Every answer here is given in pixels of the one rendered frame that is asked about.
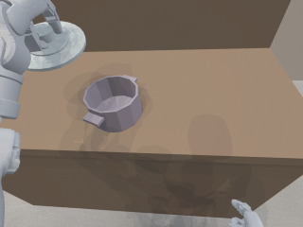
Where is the robot left forearm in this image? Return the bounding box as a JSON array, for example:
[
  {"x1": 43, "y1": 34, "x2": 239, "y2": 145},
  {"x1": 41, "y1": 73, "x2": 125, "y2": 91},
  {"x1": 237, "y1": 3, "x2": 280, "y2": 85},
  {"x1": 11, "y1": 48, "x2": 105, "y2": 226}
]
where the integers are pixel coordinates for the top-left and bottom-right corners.
[{"x1": 0, "y1": 0, "x2": 31, "y2": 123}]

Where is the lid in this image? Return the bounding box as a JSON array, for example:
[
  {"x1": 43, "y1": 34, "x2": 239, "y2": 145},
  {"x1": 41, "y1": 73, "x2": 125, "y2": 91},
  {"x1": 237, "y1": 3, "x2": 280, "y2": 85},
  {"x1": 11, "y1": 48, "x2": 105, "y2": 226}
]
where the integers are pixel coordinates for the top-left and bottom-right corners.
[{"x1": 27, "y1": 21, "x2": 86, "y2": 72}]

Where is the table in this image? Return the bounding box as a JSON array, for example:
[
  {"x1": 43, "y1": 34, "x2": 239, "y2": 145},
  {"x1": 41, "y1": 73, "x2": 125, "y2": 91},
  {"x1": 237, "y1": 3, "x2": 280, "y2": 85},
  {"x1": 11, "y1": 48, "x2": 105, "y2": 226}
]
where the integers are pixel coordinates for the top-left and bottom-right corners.
[{"x1": 0, "y1": 0, "x2": 303, "y2": 219}]

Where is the robot left upper arm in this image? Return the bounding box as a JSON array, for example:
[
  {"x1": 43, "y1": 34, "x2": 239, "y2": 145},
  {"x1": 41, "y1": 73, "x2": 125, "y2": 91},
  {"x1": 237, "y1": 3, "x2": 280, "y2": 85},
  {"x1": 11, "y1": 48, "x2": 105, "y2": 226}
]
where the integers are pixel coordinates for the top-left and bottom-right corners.
[{"x1": 0, "y1": 128, "x2": 21, "y2": 227}]

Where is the robot right hand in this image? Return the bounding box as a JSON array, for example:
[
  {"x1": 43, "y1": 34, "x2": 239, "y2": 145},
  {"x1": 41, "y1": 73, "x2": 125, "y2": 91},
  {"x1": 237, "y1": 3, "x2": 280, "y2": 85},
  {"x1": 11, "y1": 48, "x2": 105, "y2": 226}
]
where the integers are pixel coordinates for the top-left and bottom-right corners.
[{"x1": 228, "y1": 199, "x2": 264, "y2": 227}]

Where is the knob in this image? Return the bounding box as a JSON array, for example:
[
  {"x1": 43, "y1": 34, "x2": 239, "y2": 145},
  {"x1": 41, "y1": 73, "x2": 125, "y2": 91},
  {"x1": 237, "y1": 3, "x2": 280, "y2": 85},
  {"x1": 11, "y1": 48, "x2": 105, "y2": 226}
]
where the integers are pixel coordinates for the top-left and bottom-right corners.
[{"x1": 33, "y1": 24, "x2": 56, "y2": 44}]

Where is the pot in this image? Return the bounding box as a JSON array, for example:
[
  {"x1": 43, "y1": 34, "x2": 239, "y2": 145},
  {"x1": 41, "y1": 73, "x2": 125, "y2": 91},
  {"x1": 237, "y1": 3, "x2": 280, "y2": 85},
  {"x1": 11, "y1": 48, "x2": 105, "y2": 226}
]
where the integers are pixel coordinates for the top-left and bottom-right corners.
[{"x1": 82, "y1": 75, "x2": 141, "y2": 132}]

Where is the robot left hand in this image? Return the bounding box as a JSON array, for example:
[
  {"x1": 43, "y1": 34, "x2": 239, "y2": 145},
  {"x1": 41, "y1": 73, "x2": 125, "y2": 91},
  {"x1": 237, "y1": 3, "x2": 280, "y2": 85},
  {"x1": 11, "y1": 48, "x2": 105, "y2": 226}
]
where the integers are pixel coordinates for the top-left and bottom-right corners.
[{"x1": 14, "y1": 0, "x2": 62, "y2": 53}]

